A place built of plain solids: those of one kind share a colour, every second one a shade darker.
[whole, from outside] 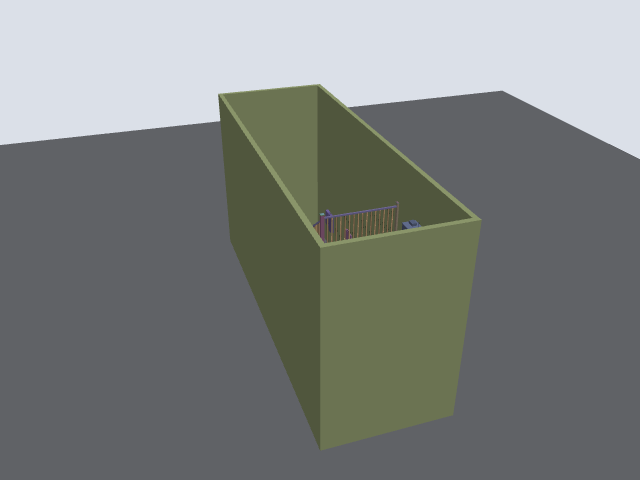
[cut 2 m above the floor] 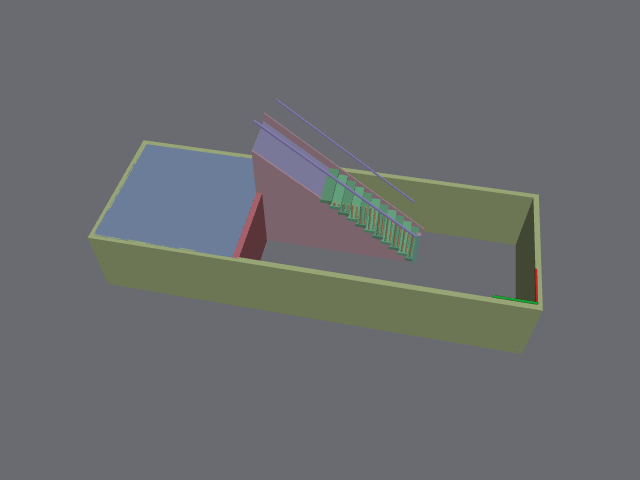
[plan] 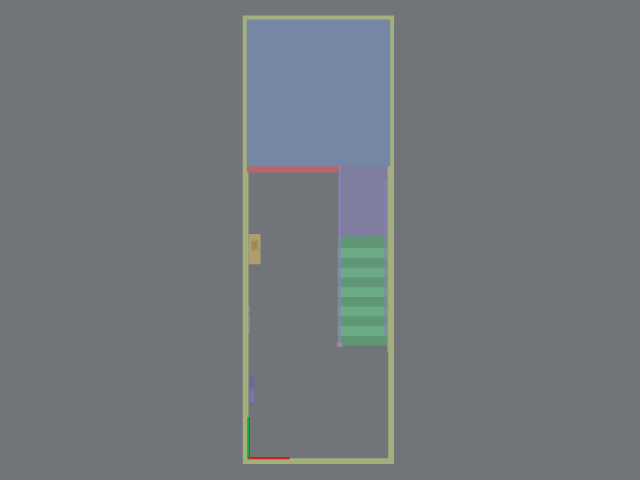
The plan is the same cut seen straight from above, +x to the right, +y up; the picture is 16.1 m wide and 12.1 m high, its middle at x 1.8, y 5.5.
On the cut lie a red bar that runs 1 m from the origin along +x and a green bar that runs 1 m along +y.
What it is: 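A villa's stair hall, a dwelling of no particular year; the hall below, the landing 3.60 m above it, and between them a joiner's timber flight of 19 risers of about 0.189 m on goings of about 0.245 m, 1.17 m clear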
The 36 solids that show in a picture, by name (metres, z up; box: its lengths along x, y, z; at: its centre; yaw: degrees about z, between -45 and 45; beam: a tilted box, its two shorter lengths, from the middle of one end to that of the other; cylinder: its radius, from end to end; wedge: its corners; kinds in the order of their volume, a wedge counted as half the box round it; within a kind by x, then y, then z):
{
 "upper_1": {"box": [3.62, 3.7, 3.65], "at": [1.76, 9.21, 1.77]},
 "wall_1": {"box": [0.15, 11.31, 6.07], "at": [-0.07, 5.5, 2.98]},
 "wall_2": {"box": [3.82, 0.15, 6.07], "at": [1.76, -0.07, 2.98]},
 "wall_3": {"box": [3.82, 0.15, 6.07], "at": [1.76, 11.09, 2.98]},
 "wall_4": {"box": [0.15, 11.31, 6.07], "at": [3.6, 5.5, 2.98]},
 "carriage_1": {"wedge": [[2.31, 2.9, -0.05], [2.31, 2.9, 0.0], [2.31, 7.38, -0.05], [2.31, 7.38, 3.46], [3.49, 2.9, -0.05], [3.49, 2.9, 0.0], [3.49, 7.38, -0.05], [3.49, 7.38, 3.46]]},
 "upper_edge_1": {"box": [2.3, 0.16, 3.65], "at": [1.1, 7.28, 1.77]},
 "rail_1": {"box": [2.21, 0.06, 0.049], "at": [1.15, 7.28, 4.52]},
 "rail_2": {"wedge": [[2.27, 2.91, 1.06], [2.27, 2.91, 1.13], [2.27, 7.24, 4.4], [2.27, 7.24, 4.47], [2.33, 2.91, 1.06], [2.33, 2.91, 1.13], [2.33, 7.24, 4.4], [2.33, 7.24, 4.47]]},
 "rail_3": {"wedge": [[3.43, 3.11, 1.22], [3.43, 3.11, 1.28], [3.43, 6.99, 4.22], [3.43, 6.99, 4.27], [3.47, 3.11, 1.22], [3.47, 3.11, 1.28], [3.47, 6.99, 4.22], [3.47, 6.99, 4.27]]},
 "string_1": {"wedge": [[2.28, 2.87, -0.05], [2.28, 2.87, 0.0], [2.28, 7.38, -0.05], [2.28, 7.38, 3.48], [2.32, 2.87, -0.05], [2.32, 2.87, 0.0], [2.32, 7.38, -0.05], [2.32, 7.38, 3.48]]},
 "string_2": {"wedge": [[3.49, 2.69, -0.05], [3.49, 2.69, 0.13], [3.49, 7.36, -0.05], [3.49, 7.36, 3.74], [3.52, 2.69, -0.05], [3.52, 2.69, 0.13], [3.52, 7.36, -0.05], [3.52, 7.36, 3.74]]},
 "tread_1": {"wedge": [[2.25, 2.84, 0.19], [2.25, 2.85, 0.09], [2.25, 3.15, 0.09], [2.25, 3.15, 0.19], [3.5, 2.84, 0.19], [3.5, 2.85, 0.09], [3.5, 3.15, 0.09], [3.5, 3.15, 0.19]]},
 "tread_2": {"wedge": [[2.25, 3.09, 0.28], [2.25, 3.09, 0.38], [2.25, 3.39, 0.28], [2.25, 3.39, 0.38], [3.5, 3.09, 0.28], [3.5, 3.09, 0.38], [3.5, 3.39, 0.28], [3.5, 3.39, 0.38]]},
 "tread_3": {"wedge": [[2.25, 3.33, 0.57], [2.25, 3.34, 0.47], [2.25, 3.64, 0.47], [2.25, 3.64, 0.57], [3.5, 3.33, 0.57], [3.5, 3.34, 0.47], [3.5, 3.64, 0.47], [3.5, 3.64, 0.57]]},
 "tread_4": {"wedge": [[2.25, 3.58, 0.66], [2.25, 3.58, 0.76], [2.25, 3.88, 0.66], [2.25, 3.88, 0.76], [3.5, 3.58, 0.66], [3.5, 3.58, 0.76], [3.5, 3.88, 0.66], [3.5, 3.88, 0.76]]},
 "tread_5": {"wedge": [[2.25, 3.82, 0.95], [2.25, 3.83, 0.85], [2.25, 4.12, 0.85], [2.25, 4.12, 0.95], [3.5, 3.82, 0.95], [3.5, 3.83, 0.85], [3.5, 4.12, 0.85], [3.5, 4.12, 0.95]]},
 "tread_6": {"wedge": [[2.25, 4.07, 1.04], [2.25, 4.07, 1.14], [2.25, 4.37, 1.04], [2.25, 4.37, 1.14], [3.5, 4.07, 1.04], [3.5, 4.07, 1.14], [3.5, 4.37, 1.04], [3.5, 4.37, 1.14]]},
 "tread_7": {"wedge": [[2.25, 4.31, 1.32], [2.25, 4.32, 1.22], [2.25, 4.62, 1.23], [2.25, 4.62, 1.33], [3.5, 4.31, 1.33], [3.5, 4.32, 1.23], [3.5, 4.62, 1.23], [3.5, 4.62, 1.33]]},
 "tread_8": {"wedge": [[2.25, 4.56, 1.41], [2.25, 4.56, 1.51], [2.25, 4.86, 1.41], [2.25, 4.86, 1.51], [3.5, 4.56, 1.41], [3.5, 4.56, 1.51], [3.5, 4.86, 1.42], [3.5, 4.86, 1.51]]},
 "tread_9": {"wedge": [[2.25, 4.8, 1.7], [2.25, 4.81, 1.6], [2.25, 5.1, 1.6], [2.25, 5.1, 1.7], [3.5, 4.8, 1.71], [3.5, 4.81, 1.61], [3.5, 5.1, 1.61], [3.5, 5.1, 1.71]]},
 "tread_10": {"wedge": [[2.25, 5.05, 1.79], [2.25, 5.05, 1.89], [2.25, 5.35, 1.79], [2.25, 5.35, 1.89], [3.5, 5.05, 1.79], [3.5, 5.05, 1.89], [3.5, 5.35, 1.79], [3.5, 5.35, 1.89]]},
 "tread_11": {"wedge": [[2.25, 5.29, 2.08], [2.25, 5.3, 1.98], [2.25, 5.6, 1.98], [2.25, 5.6, 2.08], [3.5, 5.29, 2.08], [3.5, 5.3, 1.98], [3.5, 5.6, 1.98], [3.5, 5.6, 2.08]]},
 "coat_pegs_1": {"box": [0.11, 0.27, 0.57], "at": [0.09, 1.53, 1.27]},
 "coat_pegs_2": {"box": [0.11, 0.28, 0.7], "at": [0.09, 1.9, 1.21]},
 "newel_head_1": {"box": [0.11, 0.11, 1.45], "at": [2.3, 7.28, 3.91]},
 "newel_foot_1": {"box": [0.11, 0.11, 1.27], "at": [2.3, 2.87, 0.58]},
 "chest_drawers_1": {"box": [0.42, 0.92, 0.024], "at": [0.21, 8.85, 4.62]},
 "hall_table_1": {"cylinder": 0.1, "from": [0.15, 5.12, 0.76], "to": [0.15, 5.12, 0.8]},
 "hall_table_2": {"box": [0.3, 0.77, 0.022], "at": [0.15, 5.27, 0.75]},
 "hall_table_3": {"box": [0.17, 0.22, 0.045], "at": [0.15, 5.37, 0.78]},
 "newel_1": {"box": [0.05, 0.11, 1.08], "at": [0.03, 7.28, 4.09]},
 "bal_1": {"cylinder": 0.022, "from": [0.56, 7.28, 3.59], "to": [0.56, 7.28, 4.5]},
 "bal_2": {"cylinder": 0.022, "from": [1.35, 7.28, 3.59], "to": [1.35, 7.28, 4.5]},
 "bal_3": {"cylinder": 0.022, "from": [1.61, 7.28, 3.59], "to": [1.61, 7.28, 4.5]},
 "bal_4": {"cylinder": 0.022, "from": [2.01, 7.28, 3.59], "to": [2.01, 7.28, 4.5]}
}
